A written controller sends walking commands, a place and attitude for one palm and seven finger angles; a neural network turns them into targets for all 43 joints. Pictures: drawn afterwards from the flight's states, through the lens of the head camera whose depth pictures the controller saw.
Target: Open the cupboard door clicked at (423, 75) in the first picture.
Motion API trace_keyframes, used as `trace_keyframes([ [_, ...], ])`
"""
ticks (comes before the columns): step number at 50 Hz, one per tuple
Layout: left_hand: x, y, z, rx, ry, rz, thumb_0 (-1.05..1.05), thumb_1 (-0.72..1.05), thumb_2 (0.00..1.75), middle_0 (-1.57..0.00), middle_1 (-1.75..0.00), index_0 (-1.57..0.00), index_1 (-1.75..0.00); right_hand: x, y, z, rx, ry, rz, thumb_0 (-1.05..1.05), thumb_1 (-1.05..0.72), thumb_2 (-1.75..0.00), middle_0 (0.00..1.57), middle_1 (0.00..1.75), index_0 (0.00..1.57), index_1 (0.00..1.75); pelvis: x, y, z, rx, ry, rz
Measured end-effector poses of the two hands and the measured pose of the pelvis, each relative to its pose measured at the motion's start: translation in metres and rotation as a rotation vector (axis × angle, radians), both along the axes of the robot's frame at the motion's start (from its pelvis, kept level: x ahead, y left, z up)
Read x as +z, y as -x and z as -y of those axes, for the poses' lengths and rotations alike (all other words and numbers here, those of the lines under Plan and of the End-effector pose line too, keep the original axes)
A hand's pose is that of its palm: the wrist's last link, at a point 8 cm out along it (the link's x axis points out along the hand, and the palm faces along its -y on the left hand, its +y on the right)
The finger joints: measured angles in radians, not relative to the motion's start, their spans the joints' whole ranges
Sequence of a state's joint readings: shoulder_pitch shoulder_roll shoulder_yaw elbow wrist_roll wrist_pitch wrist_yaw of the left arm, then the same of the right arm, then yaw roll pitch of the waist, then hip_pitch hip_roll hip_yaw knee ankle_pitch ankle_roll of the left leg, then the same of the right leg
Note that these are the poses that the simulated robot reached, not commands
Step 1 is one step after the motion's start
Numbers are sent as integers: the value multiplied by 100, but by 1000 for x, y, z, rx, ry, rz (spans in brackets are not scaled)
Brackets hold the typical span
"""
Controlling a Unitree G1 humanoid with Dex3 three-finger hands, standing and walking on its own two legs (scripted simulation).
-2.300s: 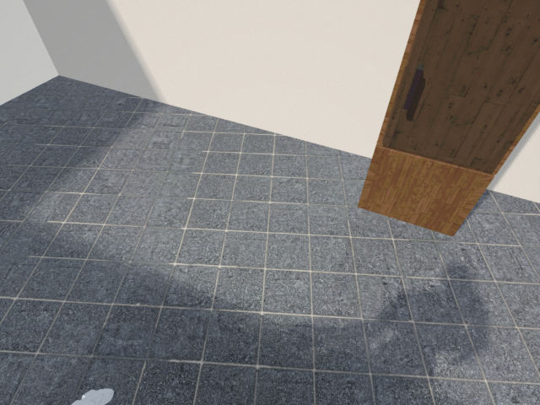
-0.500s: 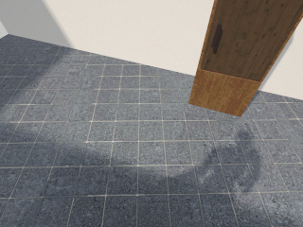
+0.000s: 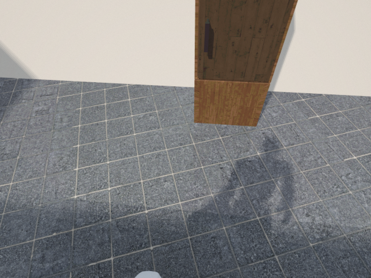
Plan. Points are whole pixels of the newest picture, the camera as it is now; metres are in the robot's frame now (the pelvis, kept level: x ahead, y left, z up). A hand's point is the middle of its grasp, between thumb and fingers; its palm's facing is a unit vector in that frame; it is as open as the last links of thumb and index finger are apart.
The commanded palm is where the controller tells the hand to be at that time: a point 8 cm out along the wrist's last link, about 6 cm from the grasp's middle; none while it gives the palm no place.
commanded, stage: walk to a spot facing it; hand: left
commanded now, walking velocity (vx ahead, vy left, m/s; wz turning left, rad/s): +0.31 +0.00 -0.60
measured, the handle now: (206, 35) +1.20 +0.01 -0.08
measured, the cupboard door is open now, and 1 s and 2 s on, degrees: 0 0 0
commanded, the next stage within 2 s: none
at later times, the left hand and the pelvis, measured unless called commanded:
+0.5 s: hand (109, 221) +0.28 +0.26 -0.18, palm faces -0.26 -0.95 -0.18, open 7.4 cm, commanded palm none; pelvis +0.14 +0.08 +0.00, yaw -19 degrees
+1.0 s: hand (166, 156) +0.52 +0.13 -0.18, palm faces -0.57 -0.79 -0.24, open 7.3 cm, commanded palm none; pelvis +0.34 +0.01 -0.01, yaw -36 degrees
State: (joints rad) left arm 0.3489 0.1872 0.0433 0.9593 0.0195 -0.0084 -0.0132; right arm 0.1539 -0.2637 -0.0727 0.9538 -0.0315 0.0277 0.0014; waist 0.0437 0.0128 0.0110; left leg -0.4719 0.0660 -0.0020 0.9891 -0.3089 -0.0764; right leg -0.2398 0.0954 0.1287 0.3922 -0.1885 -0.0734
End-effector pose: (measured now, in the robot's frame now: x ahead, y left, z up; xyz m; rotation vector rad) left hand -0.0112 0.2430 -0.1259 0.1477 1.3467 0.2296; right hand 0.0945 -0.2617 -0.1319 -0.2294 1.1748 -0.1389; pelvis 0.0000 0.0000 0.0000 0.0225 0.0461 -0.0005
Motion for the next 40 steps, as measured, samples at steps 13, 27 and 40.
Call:
trace_keyframes([
  [13, -36, -85, -73, -125, 49, -36, 1, 91, 90, -21, -30, -20, -30, 20, -50, -66, -109, 50, 171, 1, -91, -89, 20, 30, 20, 30, -14, -60, -64, -162, 43, 13],
  [27, -28, -323, -52, -415, 85, 114, 1, 91, 90, -20, -30, -19, -30, 11, 64, -139, -486, -3, -252, 1, -91, -89, 20, 30, 20, 30, -6, -160, -75, -347, 77, 16],
  [40, -53, -491, 91, -668, 167, 193, 1, 91, 90, -20, -30, -20, -30, -15, 34, -151, -752, -142, -471, 1, -91, -89, 20, 30, 20, 30, -36, -270, -17, -510, 56, 26],
])
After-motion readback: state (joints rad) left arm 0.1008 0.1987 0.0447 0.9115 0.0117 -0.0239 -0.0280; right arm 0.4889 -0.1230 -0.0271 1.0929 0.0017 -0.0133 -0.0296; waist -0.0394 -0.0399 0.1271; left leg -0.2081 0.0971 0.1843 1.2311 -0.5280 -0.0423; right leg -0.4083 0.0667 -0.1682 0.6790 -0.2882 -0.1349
